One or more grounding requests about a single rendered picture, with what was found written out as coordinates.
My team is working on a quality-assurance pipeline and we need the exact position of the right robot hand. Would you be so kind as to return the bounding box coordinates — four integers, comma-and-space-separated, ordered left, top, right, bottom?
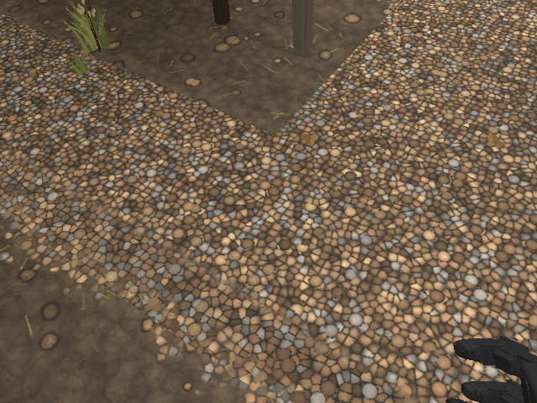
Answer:
446, 336, 537, 403

